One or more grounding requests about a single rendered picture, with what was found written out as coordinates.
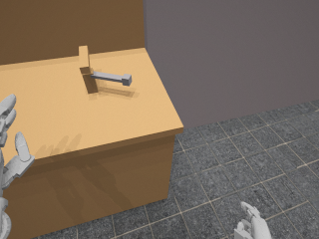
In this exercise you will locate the left robot hand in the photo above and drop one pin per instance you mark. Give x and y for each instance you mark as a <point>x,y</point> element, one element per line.
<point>18,165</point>

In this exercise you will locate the counter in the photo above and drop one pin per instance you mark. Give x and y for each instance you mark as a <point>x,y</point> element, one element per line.
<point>100,147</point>

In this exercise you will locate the robot left forearm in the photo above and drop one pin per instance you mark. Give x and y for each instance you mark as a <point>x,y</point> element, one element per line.
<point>5,221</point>

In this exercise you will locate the tap lever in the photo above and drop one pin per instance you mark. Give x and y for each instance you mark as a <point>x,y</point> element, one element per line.
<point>126,79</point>

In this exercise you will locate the right robot hand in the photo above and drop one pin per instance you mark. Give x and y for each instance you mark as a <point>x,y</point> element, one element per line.
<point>256,229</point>

